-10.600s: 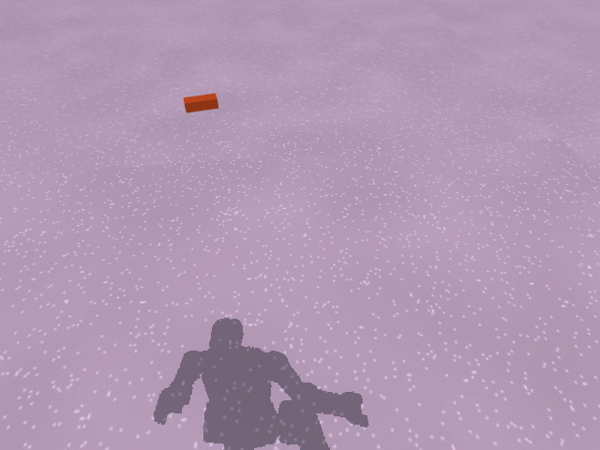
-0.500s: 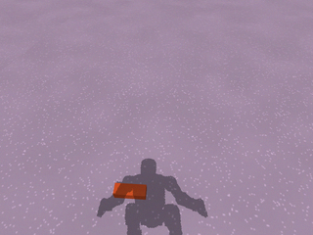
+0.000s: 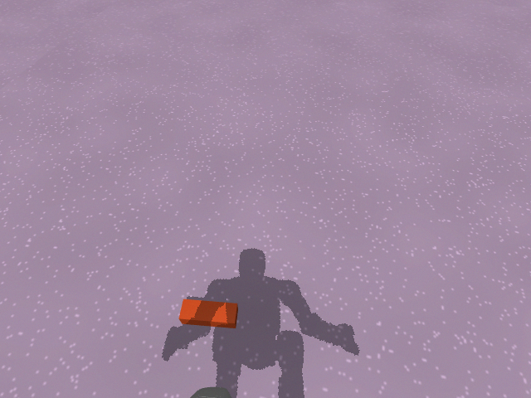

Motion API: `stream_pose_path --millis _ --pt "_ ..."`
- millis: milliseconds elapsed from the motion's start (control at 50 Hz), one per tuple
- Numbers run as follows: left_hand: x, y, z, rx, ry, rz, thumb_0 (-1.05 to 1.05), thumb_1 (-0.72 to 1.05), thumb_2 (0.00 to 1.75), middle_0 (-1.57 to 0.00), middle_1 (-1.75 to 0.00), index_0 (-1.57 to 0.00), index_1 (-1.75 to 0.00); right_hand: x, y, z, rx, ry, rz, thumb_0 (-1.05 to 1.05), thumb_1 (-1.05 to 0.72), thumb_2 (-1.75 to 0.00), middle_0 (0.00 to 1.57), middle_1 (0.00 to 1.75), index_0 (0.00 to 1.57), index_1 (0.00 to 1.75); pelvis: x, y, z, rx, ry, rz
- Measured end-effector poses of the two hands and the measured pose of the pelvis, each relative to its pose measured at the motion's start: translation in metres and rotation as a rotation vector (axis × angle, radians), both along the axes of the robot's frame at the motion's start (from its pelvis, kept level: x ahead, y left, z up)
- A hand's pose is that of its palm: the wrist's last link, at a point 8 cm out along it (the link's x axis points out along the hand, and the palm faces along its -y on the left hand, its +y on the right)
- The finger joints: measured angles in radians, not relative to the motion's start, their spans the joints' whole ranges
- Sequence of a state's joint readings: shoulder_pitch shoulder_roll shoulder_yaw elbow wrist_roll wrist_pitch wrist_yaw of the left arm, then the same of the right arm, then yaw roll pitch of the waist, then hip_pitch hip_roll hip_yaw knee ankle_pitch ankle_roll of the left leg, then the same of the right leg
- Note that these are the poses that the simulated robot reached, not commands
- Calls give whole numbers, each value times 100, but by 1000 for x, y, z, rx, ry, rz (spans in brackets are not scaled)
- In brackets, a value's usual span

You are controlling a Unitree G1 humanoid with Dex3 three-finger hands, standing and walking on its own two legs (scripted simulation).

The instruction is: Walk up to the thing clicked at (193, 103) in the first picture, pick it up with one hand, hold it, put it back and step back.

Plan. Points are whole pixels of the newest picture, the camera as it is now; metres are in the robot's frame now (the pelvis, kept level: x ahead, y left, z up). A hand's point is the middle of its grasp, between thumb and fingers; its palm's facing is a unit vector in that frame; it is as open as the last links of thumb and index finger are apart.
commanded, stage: walk up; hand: left
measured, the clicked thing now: (209, 313) +0.45 +0.22 -0.74
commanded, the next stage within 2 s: none
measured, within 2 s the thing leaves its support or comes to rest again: neither
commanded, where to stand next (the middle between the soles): +0.05 -0.01 m, yaw +0 degrees
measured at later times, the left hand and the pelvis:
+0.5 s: hand out of the picture +0.12 +0.23 -0.14, palm faces -0.01 -0.93 -0.37, open 7.3 cm; pelvis +0.03 -0.03 +0.00, yaw +0 degrees
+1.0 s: hand out of the picture +0.12 +0.24 -0.15, palm faces -0.03 -0.94 -0.33, open 7.3 cm; pelvis +0.02 -0.02 +0.01, yaw -1 degrees
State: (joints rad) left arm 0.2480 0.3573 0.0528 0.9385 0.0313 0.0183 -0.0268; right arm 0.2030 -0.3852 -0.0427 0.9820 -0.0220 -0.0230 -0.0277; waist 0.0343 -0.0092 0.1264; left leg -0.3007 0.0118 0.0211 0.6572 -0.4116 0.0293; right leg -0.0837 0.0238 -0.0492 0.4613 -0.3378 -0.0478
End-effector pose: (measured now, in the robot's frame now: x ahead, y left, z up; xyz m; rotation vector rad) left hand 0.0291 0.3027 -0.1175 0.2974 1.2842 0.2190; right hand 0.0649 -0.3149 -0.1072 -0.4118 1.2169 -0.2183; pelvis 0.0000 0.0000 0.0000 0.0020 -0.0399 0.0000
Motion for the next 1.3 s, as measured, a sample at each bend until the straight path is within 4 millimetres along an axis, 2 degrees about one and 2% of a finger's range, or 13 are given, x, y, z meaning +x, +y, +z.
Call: stream_pose_path --millis 60,120,240,340,520,700,900,1120,1300 --pt "6 -1 -13 -17 12 11 0 90 90 -21 -30 -21 -30 13 5 -2 -5 -27 9 1 -90 -90 20 30 20 30 6 1 -7 4 -10 1" --pt "19 -6 -17 -28 14 15 0 90 90 -21 -30 -21 -30 23 9 1 8 -61 9 1 -90 -90 20 30 21 30 10 -3 -6 11 -12 -2" --pt "45 -19 -11 -14 -40 -17 0 90 90 -21 -30 -21 -30 44 2 -2 39 -100 26 1 -90 -90 20 30 21 30 14 -17 -6 5 -7 -16" --pt "53 -28 -1 22 -52 -40 0 90 90 -21 -30 -21 -30 59 -7 -9 88 -106 -3 1 -90 -90 20 30 21 30 19 -29 -4 -6 -9 -15" --pt "86 -33 17 38 -102 -41 0 90 90 -21 -30 -21 -30 57 -13 -13 115 -43 -18 1 -90 -90 20 30 20 30 30 -33 5 0 -3 -5" --pt "106 -33 19 28 -130 -58 0 90 90 -21 -30 -21 -30 50 -12 -6 104 -28 -45 1 -90 -90 20 30 20 30 29 -30 9 -4 -8 -9" --pt "96 -26 11 1 -106 -62 0 90 90 -21 -30 -21 -30 36 -6 2 83 -23 -61 1 -90 -90 20 30 20 30 24 -20 10 -6 -10 -17" --pt "61 -14 5 -3 -34 -38 0 90 90 -21 -30 -21 -30 24 8 0 90 2 -59 1 -90 -90 20 30 20 30 16 -11 10 -6 -2 -12" --pt "36 -8 5 7 11 -12 0 90 90 -21 -30 -21 -30 26 15 -4 108 6 -47 1 -90 -90 20 30 21 30 13 -9 10 -6 5 -2"
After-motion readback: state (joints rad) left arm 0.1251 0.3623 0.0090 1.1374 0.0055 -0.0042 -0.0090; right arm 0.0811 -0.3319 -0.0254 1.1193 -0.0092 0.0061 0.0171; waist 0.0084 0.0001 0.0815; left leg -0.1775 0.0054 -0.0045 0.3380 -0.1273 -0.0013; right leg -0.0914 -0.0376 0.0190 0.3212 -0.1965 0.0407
